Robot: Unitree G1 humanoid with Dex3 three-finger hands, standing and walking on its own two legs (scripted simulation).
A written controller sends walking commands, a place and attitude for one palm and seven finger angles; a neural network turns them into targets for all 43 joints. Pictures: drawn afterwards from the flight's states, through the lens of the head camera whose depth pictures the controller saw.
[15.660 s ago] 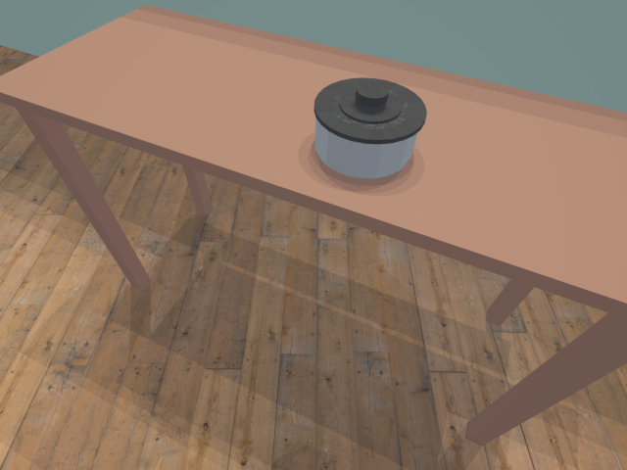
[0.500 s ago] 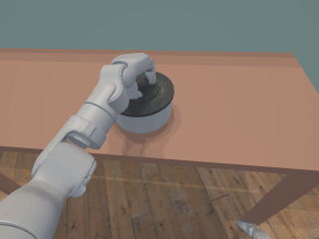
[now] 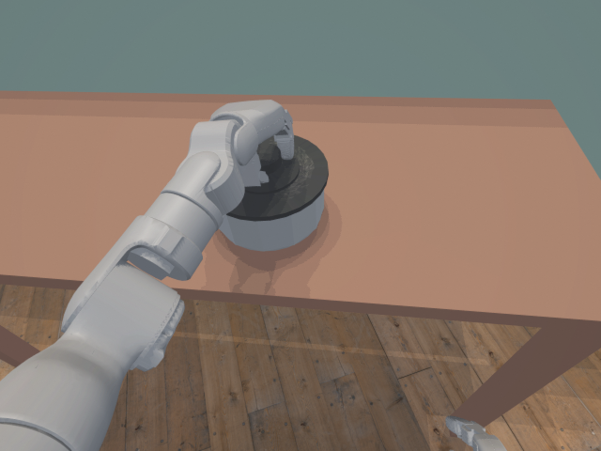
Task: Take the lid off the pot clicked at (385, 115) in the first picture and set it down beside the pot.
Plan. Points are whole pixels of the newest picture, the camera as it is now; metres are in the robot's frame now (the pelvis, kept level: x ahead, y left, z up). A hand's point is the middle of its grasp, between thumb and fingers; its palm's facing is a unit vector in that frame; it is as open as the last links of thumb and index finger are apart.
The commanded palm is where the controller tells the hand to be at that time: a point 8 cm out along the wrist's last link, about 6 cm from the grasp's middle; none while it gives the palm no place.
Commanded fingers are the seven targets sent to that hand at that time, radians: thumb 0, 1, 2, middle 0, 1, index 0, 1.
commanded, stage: lift the lid straight up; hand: left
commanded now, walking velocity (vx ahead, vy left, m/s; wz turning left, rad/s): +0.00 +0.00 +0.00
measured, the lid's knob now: (262, 158) +0.48 +0.05 +0.14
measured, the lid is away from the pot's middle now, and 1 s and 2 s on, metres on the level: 0.00 0.00 0.01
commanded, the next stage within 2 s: move the lid sideways beside the pot in 1.92 s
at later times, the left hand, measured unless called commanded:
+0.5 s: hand (255, 147) +0.45 +0.06 +0.18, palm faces -0.33 -0.06 -0.94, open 8.0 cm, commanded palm +0.44 +0.06 +0.27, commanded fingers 0.00 0.55 1.12 -0.74 -1.00 -0.82 -1.01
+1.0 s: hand (250, 122) +0.44 +0.05 +0.23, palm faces -0.26 -0.05 -0.97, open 8.0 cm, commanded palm +0.43 +0.06 +0.31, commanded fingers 0.00 0.55 1.12 -0.74 -1.00 -0.82 -1.01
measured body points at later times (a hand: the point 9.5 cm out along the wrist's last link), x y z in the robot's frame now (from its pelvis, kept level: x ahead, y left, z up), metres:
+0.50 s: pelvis +0.00 +0.00 +0.00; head +0.02 -0.03 +0.45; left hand +0.46 +0.06 +0.24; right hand +0.12 -0.24 -0.13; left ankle +0.03 +0.10 -0.74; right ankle -0.04 -0.12 -0.74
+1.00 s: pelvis -0.01 +0.00 +0.00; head +0.00 -0.03 +0.45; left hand +0.45 +0.06 +0.28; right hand +0.13 -0.24 -0.12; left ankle +0.03 +0.10 -0.74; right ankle -0.04 -0.12 -0.74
